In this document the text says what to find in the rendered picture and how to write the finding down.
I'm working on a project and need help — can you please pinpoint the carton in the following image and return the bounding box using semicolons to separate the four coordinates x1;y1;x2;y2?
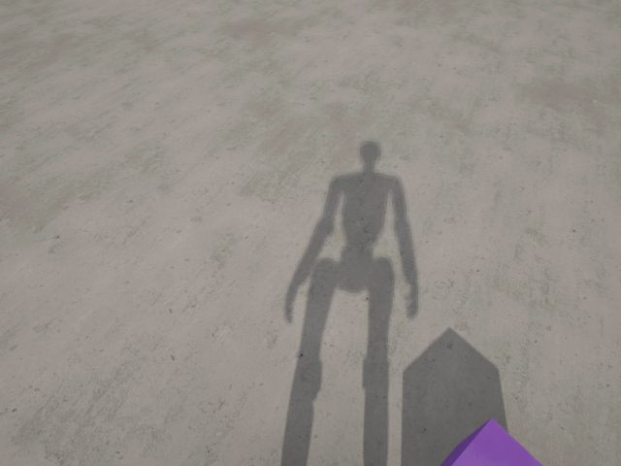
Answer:
441;417;542;466

